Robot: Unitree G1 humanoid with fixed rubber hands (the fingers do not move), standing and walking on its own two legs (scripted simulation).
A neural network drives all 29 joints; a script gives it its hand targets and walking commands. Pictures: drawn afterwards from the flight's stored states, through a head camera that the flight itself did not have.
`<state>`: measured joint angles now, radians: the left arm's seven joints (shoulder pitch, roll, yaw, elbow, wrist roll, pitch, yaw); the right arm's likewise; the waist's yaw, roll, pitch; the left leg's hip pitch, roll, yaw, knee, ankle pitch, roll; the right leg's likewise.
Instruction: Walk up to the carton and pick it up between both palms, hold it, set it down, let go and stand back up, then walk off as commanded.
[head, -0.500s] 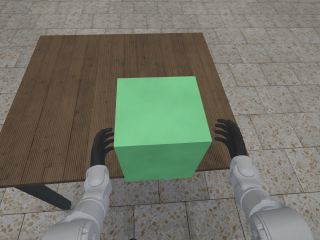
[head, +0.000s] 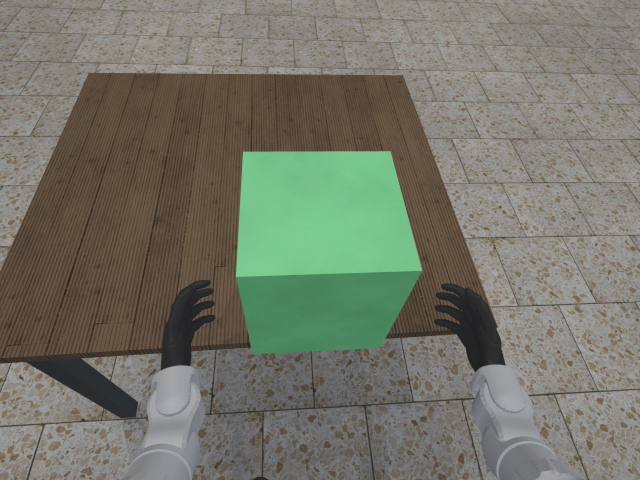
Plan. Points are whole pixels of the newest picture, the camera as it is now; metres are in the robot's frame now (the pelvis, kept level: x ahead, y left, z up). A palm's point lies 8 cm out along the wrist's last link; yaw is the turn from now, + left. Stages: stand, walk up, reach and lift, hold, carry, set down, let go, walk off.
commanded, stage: set down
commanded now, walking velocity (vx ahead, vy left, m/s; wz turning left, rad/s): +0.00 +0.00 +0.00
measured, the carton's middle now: (317, 258) +0.44 +0.02 -0.04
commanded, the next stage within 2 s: none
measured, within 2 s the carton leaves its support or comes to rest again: neither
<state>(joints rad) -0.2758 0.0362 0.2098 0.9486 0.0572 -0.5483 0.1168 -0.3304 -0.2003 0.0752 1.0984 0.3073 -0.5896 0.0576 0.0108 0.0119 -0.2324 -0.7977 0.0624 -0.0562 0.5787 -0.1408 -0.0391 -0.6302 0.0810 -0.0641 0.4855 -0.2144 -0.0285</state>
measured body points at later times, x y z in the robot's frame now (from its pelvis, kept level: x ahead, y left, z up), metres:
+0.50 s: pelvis +0.00 -0.03 +0.01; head +0.05 -0.01 +0.46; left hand +0.22 +0.20 -0.05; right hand +0.23 -0.23 -0.03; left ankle +0.06 +0.12 -0.72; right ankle -0.01 -0.11 -0.72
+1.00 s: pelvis +0.03 -0.03 +0.01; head +0.05 +0.00 +0.46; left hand +0.22 +0.21 -0.05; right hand +0.22 -0.22 -0.04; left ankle +0.06 +0.12 -0.72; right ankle -0.01 -0.10 -0.72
